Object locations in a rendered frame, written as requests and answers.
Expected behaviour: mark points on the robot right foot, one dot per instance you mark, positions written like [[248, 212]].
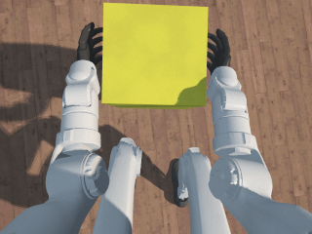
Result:
[[180, 202]]

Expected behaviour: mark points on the carton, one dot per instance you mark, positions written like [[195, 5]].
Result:
[[154, 56]]

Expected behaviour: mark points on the robot left forearm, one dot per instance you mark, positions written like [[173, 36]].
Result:
[[79, 113]]

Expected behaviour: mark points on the robot right hand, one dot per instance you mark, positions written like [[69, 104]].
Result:
[[221, 49]]

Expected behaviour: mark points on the robot left upper arm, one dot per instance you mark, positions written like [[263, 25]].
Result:
[[73, 183]]

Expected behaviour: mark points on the robot left hand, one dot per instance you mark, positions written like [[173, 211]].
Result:
[[86, 43]]

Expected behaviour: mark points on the robot right forearm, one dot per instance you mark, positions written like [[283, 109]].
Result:
[[232, 131]]

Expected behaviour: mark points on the robot right upper arm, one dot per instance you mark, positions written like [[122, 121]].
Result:
[[244, 187]]

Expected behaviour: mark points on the left robot shin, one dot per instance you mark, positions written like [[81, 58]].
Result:
[[125, 140]]

